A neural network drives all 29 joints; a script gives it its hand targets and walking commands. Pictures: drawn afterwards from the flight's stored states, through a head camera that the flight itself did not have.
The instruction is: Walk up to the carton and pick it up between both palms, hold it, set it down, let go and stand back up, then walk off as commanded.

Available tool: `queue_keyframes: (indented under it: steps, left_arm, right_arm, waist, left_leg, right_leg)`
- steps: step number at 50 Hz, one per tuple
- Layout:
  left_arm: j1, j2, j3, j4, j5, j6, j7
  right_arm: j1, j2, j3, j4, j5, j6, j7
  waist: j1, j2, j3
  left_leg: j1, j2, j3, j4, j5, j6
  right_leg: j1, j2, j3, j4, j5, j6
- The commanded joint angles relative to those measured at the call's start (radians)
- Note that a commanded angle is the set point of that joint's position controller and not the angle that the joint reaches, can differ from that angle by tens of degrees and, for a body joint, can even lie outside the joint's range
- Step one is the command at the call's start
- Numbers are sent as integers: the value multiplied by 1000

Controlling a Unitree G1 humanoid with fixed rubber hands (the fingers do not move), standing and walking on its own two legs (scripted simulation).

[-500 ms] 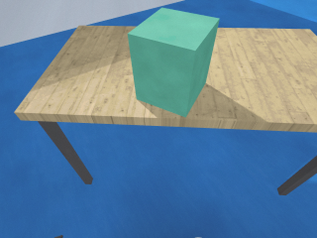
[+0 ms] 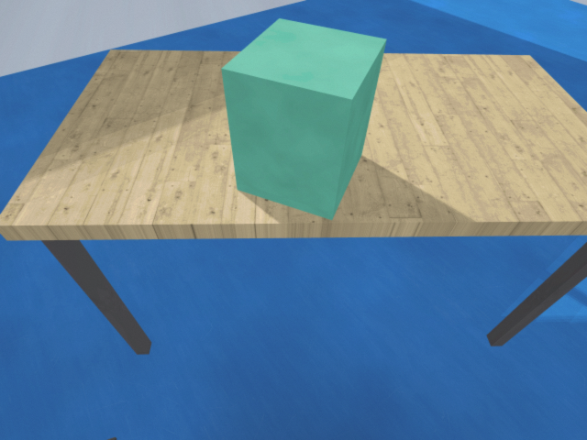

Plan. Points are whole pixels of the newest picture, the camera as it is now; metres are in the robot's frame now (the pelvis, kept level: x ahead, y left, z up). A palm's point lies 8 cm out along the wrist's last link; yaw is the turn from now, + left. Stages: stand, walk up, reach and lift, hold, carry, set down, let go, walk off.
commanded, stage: walk up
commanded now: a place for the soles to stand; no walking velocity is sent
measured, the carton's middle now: (306, 120) +0.64 +0.02 +0.08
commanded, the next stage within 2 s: none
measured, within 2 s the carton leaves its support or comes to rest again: neither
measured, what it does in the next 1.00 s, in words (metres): steps on the spot: right foot, then left foot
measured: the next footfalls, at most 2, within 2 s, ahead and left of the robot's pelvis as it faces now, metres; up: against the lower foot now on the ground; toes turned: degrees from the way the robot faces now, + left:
right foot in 0.02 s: +0.10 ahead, -0.13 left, +0.00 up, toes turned +2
left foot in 0.24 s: +0.06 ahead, +0.11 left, +0.00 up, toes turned +0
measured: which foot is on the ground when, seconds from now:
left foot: down 0.00-0.06, up 0.08-0.22, down 0.24-1.00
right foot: up 0.00-0.00, down 0.02-0.26, up 0.28-0.48, down 0.50-1.00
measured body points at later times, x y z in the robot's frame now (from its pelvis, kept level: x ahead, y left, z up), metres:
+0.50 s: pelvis +0.00 +0.01 +0.00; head +0.02 +0.03 +0.45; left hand +0.12 +0.31 -0.12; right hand +0.07 -0.32 -0.07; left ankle +0.01 +0.11 -0.72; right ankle +0.04 -0.14 -0.72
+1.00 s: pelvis +0.01 +0.00 -0.01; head +0.02 +0.02 +0.44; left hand +0.14 +0.30 -0.12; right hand +0.07 -0.34 -0.08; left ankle +0.02 +0.11 -0.71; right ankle +0.03 -0.14 -0.72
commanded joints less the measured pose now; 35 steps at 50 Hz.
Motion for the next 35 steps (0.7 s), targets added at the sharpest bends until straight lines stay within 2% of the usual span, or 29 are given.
queue_keyframes:
  steps: [1,2,3,4,6,8,9,10,11,12,13,14,15,16,18,20,22,23,24,25,26,27,28,29,31,32,33,34,35]
  left_arm:
    - [109,186,84,-11,34,-45,17]
    - [127,259,101,-15,44,-52,22]
    - [68,284,95,-41,41,-53,23]
    - [49,311,100,-42,34,-46,21]
    - [-10,280,89,-50,33,-36,20]
    - [-48,251,88,-61,35,-25,11]
    - [-65,252,85,-69,37,-19,6]
    - [-90,248,82,-76,34,-11,2]
    - [-99,217,72,-82,27,-6,-1]
    - [-86,168,59,-93,17,-4,-3]
    - [-82,116,46,-82,10,-3,-3]
    - [-74,187,66,-50,20,0,9]
    - [-44,210,69,-36,18,-3,6]
    - [-17,201,68,-21,13,-8,0]
    - [-2,183,68,-13,18,-23,-7]
    - [-21,172,69,-28,20,-32,-8]
    - [-1,154,65,-23,19,-39,-2]
    - [27,150,66,-14,21,-44,2]
    - [50,164,71,-4,27,-50,8]
    - [75,195,80,-3,33,-54,14]
    - [97,253,95,-1,42,-59,19]
    - [66,296,95,-19,39,-62,21]
    - [51,318,98,-23,35,-57,16]
    - [29,318,96,-30,32,-51,17]
    - [-33,279,87,-39,30,-38,16]
    - [-68,262,83,-44,28,-31,12]
    - [-104,235,74,-54,22,-22,9]
    - [-116,184,59,-71,14,-19,5]
    - [-98,112,40,-73,4,-19,3]
  right_arm:
    - [-43,-169,-45,-51,-3,4,1]
    - [-51,-120,-30,-69,5,4,4]
    - [-56,-145,-35,-55,1,22,3]
    - [-59,-209,-53,-43,-1,29,3]
    - [-40,-203,-56,-27,-2,25,14]
    - [23,-195,-57,16,-7,15,21]
    - [45,-189,-59,29,-8,10,23]
    - [79,-180,-61,45,-8,4,22]
    - [103,-180,-63,58,-13,-5,17]
    - [116,-215,-72,56,-32,-15,9]
    - [79,-291,-83,38,-41,-22,1]
    - [5,-319,-82,18,-36,-25,-1]
    - [-50,-297,-75,4,-27,-30,-2]
    - [-73,-261,-63,0,-23,-36,-3]
    - [-48,-252,-65,-1,-28,-39,1]
    - [-1,-255,-69,-2,-26,-30,7]
    - [-22,-256,-68,-11,-17,-19,8]
    - [-45,-245,-62,-19,-10,-11,9]
    - [-55,-226,-56,-25,-6,-6,10]
    - [-55,-197,-49,-36,0,-3,10]
    - [-66,-154,-38,-55,8,-2,9]
    - [-74,-137,-32,-52,4,9,7]
    - [-83,-198,-52,-42,3,16,4]
    - [-72,-201,-51,-41,3,17,7]
    - [-25,-204,-56,-7,1,5,13]
    - [30,-193,-57,22,-3,-3,14]
    - [88,-190,-62,48,-6,-12,12]
    - [115,-215,-72,54,-22,-24,6]
    - [86,-279,-82,42,-34,-34,-2]
  waist:
    - [38,67,-143]
    - [46,-140,-145]
    - [33,-112,-98]
    - [35,-88,-43]
    - [15,-97,41]
    - [-4,-144,26]
    - [-17,-139,8]
    - [-41,-120,-8]
    - [-58,-65,-25]
    - [-60,77,-58]
    - [-68,217,-38]
    - [-51,145,21]
    - [-23,95,65]
    - [-1,85,66]
    - [-8,162,-4]
    - [-27,213,-57]
    - [-8,220,-75]
    - [12,214,-90]
    - [20,193,-103]
    - [27,128,-131]
    - [35,-47,-131]
    - [24,-107,-90]
    - [32,-98,-43]
    - [23,-111,-6]
    - [-6,-109,24]
    - [-34,-119,-5]
    - [-70,-84,-25]
    - [-84,32,-43]
    - [-71,211,-52]
  left_leg:
    - [-108,118,-86,43,315,44]
    - [-264,25,-35,210,81,-8]
    - [-262,-12,-98,279,-270,-11]
    - [-215,-6,-128,333,-312,-4]
    - [-198,13,-129,243,-247,1]
    - [-104,-13,-78,124,-191,1]
    - [-29,-28,-62,37,-147,6]
    - [72,-41,-41,-84,-67,11]
    - [123,-52,-51,-208,-27,15]
    - [169,41,-226,-327,-122,34]
    - [152,243,-558,-463,-343,92]
    - [17,358,-627,-507,-409,140]
    - [-34,351,-566,-486,-342,158]
    - [-19,303,-466,-434,-187,144]
    - [61,228,-322,-334,128,121]
    - [115,194,-251,-234,388,111]
    - [86,178,-189,-153,498,109]
    - [43,154,-153,-108,462,91]
    - [-9,135,-128,-59,419,69]
    - [-87,110,-106,4,344,43]
    - [-211,41,-59,150,193,1]
    - [-258,-30,-63,220,-200,-6]
    - [-220,-17,-114,303,-308,2]
    - [-226,-7,-121,280,-302,7]
    - [-162,-1,-104,104,-190,15]
    - [-50,-20,-71,-23,-97,21]
    - [75,-38,-57,-171,-25,27]
    - [147,30,-206,-309,-41,46]
    - [184,219,-498,-398,-19,86]
  right_leg:
    - [316,-53,83,-227,168,-65]
    - [371,-235,403,-305,150,-141]
    - [231,-353,600,-389,-69,-246]
    - [94,-355,592,-420,-227,-272]
    - [9,-294,494,-430,-323,-230]
    - [-26,-222,372,-415,-290,-182]
    - [-60,-202,340,-391,-276,-169]
    - [-107,-175,286,-349,-259,-145]
    - [-113,-144,248,-267,-221,-109]
    - [-157,-90,191,-89,-169,-56]
    - [-262,57,104,94,-134,3]
    - [-226,11,114,190,-147,9]
    - [-183,-20,112,204,-120,8]
    - [-147,-37,92,179,-89,8]
    - [-91,-45,18,75,-101,5]
    - [-50,-26,-42,16,-123,0]
    - [37,-7,-82,-86,-37,-8]
    - [113,0,-85,-169,55,-18]
    - [187,-4,-49,-187,135,-31]
    - [277,-45,42,-181,215,-57]
    - [323,-180,299,-232,227,-118]
    - [234,-330,540,-327,83,-230]
    - [126,-361,566,-360,3,-285]
    - [95,-347,544,-363,-42,-281]
    - [63,-263,410,-333,-47,-211]
    - [23,-214,321,-287,-5,-173]
    - [-43,-169,250,-215,27,-128]
    - [-101,-110,186,-39,79,-68]
    - [-206,28,101,146,0,-3]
